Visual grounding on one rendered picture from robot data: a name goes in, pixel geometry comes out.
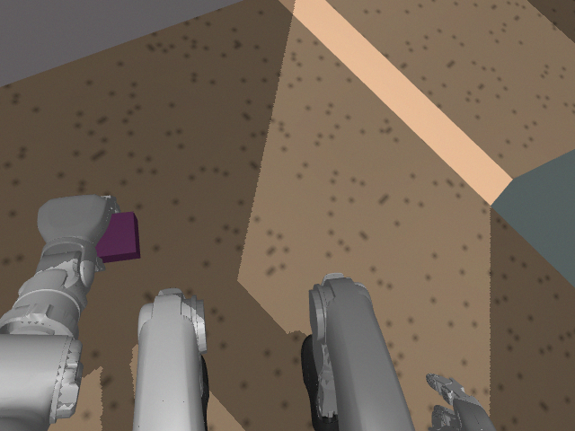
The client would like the left robot hand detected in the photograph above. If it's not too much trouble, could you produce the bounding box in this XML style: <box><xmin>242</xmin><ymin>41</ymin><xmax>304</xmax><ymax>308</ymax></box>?
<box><xmin>37</xmin><ymin>194</ymin><xmax>121</xmax><ymax>272</ymax></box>

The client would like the right robot hand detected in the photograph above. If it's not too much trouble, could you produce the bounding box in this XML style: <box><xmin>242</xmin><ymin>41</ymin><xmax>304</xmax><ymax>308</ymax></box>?
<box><xmin>426</xmin><ymin>374</ymin><xmax>497</xmax><ymax>431</ymax></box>

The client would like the small box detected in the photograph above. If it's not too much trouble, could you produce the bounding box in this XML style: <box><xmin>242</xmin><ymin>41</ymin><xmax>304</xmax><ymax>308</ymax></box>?
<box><xmin>95</xmin><ymin>212</ymin><xmax>140</xmax><ymax>263</ymax></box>

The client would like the right robot foot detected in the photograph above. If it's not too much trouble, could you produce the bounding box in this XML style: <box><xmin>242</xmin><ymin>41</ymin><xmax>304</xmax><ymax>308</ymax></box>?
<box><xmin>301</xmin><ymin>334</ymin><xmax>339</xmax><ymax>431</ymax></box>

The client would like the left robot arm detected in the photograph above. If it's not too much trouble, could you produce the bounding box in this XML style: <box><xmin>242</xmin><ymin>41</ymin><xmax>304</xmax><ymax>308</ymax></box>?
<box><xmin>0</xmin><ymin>237</ymin><xmax>97</xmax><ymax>431</ymax></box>

